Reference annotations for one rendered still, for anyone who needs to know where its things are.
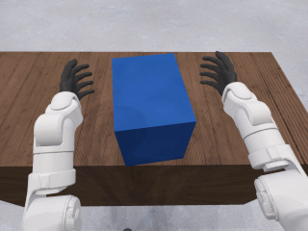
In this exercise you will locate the pedestal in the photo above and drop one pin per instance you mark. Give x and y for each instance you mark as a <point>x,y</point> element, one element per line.
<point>215,169</point>

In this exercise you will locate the robot right upper arm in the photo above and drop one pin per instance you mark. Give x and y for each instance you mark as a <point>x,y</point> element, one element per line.
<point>283,196</point>

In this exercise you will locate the robot left upper arm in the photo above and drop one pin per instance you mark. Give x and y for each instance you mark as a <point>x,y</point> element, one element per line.
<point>54,213</point>

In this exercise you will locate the robot left hand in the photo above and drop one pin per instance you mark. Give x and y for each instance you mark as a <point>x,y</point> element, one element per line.
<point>69,80</point>

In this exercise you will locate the robot right hand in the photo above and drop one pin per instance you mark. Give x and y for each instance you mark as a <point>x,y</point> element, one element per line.
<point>224,69</point>

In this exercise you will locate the left robot forearm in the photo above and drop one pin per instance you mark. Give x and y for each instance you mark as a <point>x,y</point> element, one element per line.
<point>54,139</point>

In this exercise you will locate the right robot forearm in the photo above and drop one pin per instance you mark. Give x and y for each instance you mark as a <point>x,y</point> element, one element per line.
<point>265,145</point>

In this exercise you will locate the carton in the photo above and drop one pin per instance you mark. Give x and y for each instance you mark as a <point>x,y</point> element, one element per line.
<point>153,114</point>

